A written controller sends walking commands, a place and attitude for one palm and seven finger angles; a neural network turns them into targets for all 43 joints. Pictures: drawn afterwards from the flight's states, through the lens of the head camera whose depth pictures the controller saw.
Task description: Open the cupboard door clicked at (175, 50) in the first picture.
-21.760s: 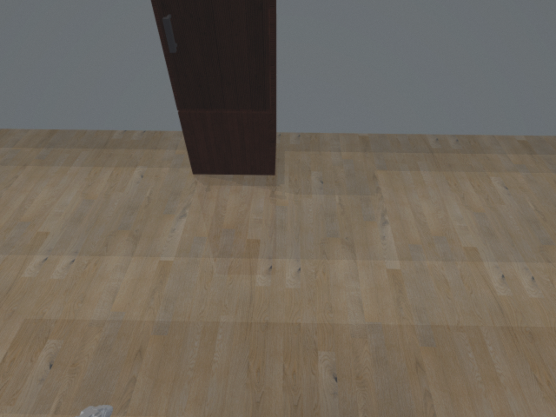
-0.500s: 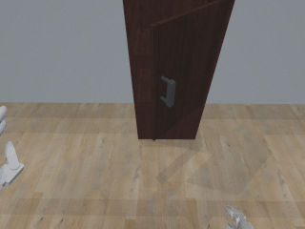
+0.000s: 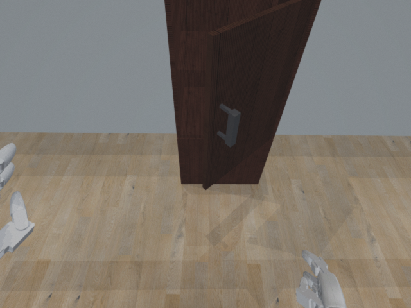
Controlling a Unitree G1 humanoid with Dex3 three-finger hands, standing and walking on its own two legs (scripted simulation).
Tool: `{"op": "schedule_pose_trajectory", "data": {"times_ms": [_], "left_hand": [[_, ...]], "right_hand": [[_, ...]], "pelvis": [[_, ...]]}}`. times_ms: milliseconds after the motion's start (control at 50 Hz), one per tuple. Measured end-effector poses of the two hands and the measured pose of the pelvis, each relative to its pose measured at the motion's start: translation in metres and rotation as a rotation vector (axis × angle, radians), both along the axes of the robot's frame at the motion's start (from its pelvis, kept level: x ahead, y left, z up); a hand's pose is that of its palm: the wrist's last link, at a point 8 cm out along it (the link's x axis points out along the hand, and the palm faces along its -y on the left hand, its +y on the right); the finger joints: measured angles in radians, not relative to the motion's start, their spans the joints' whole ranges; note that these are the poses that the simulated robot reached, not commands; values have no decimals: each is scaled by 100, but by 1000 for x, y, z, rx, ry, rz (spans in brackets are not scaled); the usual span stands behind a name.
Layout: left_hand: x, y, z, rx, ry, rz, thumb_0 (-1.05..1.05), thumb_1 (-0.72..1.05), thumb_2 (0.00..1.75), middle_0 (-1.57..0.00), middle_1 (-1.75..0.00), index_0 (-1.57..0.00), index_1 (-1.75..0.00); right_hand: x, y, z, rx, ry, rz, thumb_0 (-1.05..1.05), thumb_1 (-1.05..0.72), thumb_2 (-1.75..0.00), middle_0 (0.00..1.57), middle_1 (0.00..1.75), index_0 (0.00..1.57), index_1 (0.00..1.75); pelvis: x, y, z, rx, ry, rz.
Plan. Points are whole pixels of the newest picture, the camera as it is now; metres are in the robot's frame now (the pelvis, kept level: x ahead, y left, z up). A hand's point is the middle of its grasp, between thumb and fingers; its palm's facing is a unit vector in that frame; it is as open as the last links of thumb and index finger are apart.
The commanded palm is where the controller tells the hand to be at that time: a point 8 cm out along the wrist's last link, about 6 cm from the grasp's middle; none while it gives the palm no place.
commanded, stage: stop stepping back and stand still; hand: left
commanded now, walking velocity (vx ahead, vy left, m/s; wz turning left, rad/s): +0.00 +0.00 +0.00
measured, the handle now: (226, 125) +0.59 -0.03 -0.01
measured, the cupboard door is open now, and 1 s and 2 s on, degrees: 42 42 42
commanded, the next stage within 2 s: let the arm hang, fingers relaxed in 0.50 s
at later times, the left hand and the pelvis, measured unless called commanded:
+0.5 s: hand (7, 236) +0.18 +0.28 +0.15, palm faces +0.40 -0.79 -0.47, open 7.4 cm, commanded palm +0.12 +0.32 +0.17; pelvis -0.02 +0.02 +0.00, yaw +0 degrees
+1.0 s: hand out of the picture -0.05 +0.18 -0.18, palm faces +0.04 -0.99 -0.17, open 7.0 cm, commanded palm none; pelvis -0.02 +0.01 +0.00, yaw +2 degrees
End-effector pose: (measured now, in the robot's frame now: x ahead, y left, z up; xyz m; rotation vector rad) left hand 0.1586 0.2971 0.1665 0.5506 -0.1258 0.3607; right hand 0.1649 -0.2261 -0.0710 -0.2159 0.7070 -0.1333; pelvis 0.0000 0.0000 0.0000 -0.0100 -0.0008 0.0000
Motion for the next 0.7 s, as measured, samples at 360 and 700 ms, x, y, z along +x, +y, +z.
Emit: {"op": "schedule_pose_trajectory", "data": {"times_ms": [360, 700], "left_hand": [[-14, 15, -1, -25, -5, 32, 1, 89, 90, -21, -30, -21, -30], [-9, 32, -114, -146, 427, 64, 0, 90, 90, -20, -30, -20, -30]], "right_hand": [[-27, 8, -4, -12, 47, -4, 2, -90, -89, 20, 30, 20, 30], [-31, 5, -34, 9, 142, 81, 1, -90, -89, 20, 30, 20, 30]], "pelvis": [[-13, 13, 3, -6, -2, 6], [-25, 23, -5, 1, 20, 31]]}}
